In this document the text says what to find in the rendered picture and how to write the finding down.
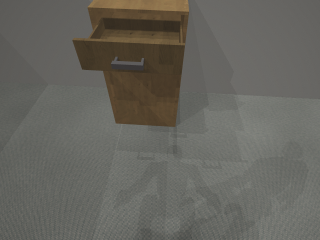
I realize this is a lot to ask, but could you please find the drawer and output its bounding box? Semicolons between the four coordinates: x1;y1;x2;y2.
72;17;185;75

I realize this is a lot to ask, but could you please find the cabinet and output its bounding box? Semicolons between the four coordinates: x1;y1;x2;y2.
87;0;189;127

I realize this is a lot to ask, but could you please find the handle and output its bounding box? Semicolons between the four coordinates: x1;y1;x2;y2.
111;56;145;71

